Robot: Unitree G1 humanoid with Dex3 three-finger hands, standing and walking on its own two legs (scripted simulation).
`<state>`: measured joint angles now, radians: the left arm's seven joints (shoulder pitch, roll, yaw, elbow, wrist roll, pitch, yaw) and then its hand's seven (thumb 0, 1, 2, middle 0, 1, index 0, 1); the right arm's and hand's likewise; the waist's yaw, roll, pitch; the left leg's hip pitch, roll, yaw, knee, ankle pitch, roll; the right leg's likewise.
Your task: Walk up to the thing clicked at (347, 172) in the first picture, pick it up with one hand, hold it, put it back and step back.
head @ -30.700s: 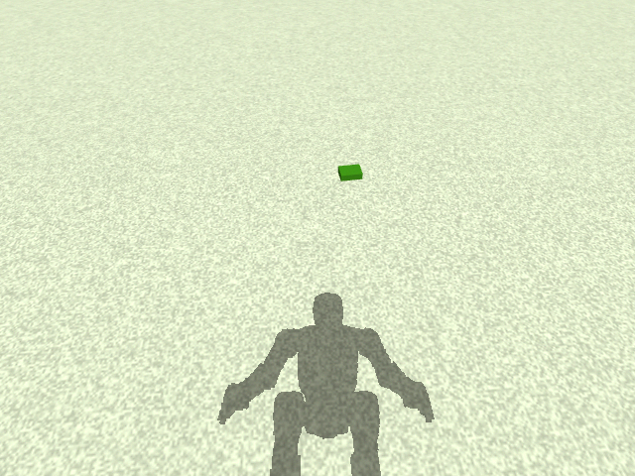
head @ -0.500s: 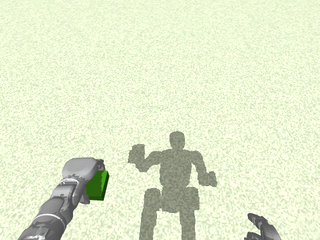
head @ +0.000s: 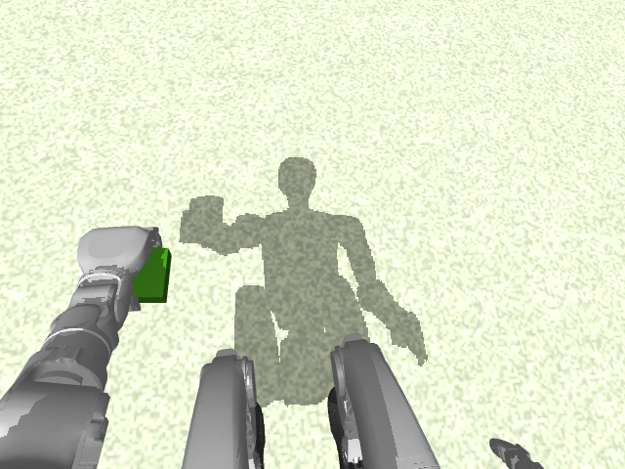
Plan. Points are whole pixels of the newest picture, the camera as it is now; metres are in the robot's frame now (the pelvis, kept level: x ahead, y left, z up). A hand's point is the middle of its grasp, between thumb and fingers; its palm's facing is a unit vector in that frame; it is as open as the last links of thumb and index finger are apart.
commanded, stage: crouch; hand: left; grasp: from above
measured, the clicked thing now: (129, 274) +0.41 +0.24 -0.16
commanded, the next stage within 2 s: lower in 1.10 s
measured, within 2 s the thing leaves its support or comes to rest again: neither
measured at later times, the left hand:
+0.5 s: hand (161, 285) +0.43 +0.23 -0.31, palm faces -0.45 -0.01 -0.89, open 10.3 cm
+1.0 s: hand (173, 291) +0.44 +0.23 -0.38, palm faces -0.47 -0.02 -0.88, open 10.3 cm
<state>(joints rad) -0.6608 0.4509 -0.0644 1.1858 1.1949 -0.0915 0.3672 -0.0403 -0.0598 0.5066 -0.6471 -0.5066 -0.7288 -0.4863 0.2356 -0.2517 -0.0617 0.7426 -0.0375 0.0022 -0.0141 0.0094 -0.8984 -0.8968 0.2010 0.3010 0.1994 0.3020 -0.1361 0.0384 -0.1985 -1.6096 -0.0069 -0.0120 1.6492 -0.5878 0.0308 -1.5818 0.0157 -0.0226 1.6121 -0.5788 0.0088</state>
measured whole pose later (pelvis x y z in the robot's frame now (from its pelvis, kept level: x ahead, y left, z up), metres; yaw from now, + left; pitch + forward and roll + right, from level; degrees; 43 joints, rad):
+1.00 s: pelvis -0.01 -0.01 -0.20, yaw -4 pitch +36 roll -6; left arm -0.93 0.67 0.10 1.51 1.32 -0.24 0.48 -0.03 -0.05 0.49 -0.66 -0.46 -0.75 -0.44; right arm 0.17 -0.26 0.02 0.78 -0.15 -0.08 0.15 0.01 -0.91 -0.90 0.20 0.30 0.20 0.30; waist -0.24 -0.01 -0.08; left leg -2.25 0.01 -0.08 2.31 -0.69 0.02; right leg -2.20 0.03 -0.10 2.24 -0.67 -0.01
